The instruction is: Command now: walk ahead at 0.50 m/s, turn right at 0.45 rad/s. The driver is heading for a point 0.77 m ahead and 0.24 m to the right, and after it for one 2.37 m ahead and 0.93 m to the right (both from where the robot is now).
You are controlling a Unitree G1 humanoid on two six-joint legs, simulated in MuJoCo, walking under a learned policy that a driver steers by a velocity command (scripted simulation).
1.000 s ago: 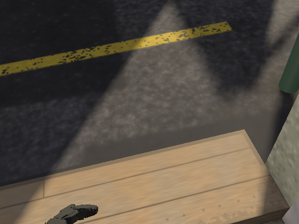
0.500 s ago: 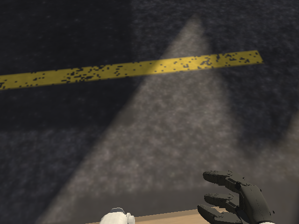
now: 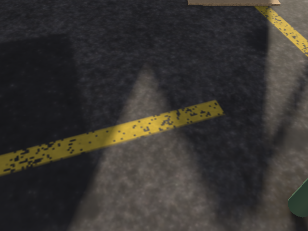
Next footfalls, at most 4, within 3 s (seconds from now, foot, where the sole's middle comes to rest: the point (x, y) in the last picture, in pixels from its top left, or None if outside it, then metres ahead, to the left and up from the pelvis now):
0.10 right None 0.21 -0.07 -0.77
0.58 left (142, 217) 0.54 0.03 -0.77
1.02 right None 0.36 -0.13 -0.78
1.40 left None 0.48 0.04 -0.77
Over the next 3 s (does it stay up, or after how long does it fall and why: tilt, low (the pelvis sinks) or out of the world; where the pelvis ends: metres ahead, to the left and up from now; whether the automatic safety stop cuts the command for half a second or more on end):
stays up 0.91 -0.39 0.00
